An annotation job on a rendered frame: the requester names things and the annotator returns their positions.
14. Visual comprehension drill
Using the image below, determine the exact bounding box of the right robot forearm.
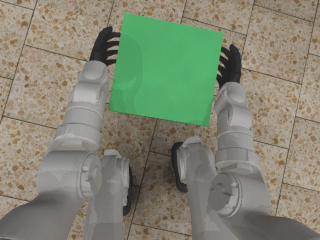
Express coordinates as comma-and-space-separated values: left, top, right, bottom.
213, 81, 268, 188

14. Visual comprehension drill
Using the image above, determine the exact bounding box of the robot left foot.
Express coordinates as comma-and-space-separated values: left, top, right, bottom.
122, 165, 133, 216

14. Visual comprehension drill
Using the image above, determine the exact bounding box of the left robot forearm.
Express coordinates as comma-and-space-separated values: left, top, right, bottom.
36, 60, 110, 190

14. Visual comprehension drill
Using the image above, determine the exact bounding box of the robot left hand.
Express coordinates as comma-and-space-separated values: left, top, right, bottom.
89, 26, 121, 67

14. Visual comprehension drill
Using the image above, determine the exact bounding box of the carton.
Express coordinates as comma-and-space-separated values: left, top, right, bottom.
108, 13, 224, 127

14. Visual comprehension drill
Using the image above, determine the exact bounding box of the right robot upper arm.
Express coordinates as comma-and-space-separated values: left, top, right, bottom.
207, 171, 320, 240

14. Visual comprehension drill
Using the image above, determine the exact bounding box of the left robot upper arm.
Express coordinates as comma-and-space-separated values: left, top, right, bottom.
0, 150, 103, 240

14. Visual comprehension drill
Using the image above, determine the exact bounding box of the robot right shin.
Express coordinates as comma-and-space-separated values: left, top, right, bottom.
179, 136, 215, 184

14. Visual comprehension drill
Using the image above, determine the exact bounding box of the robot right hand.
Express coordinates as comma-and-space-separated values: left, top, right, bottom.
216, 44, 242, 89

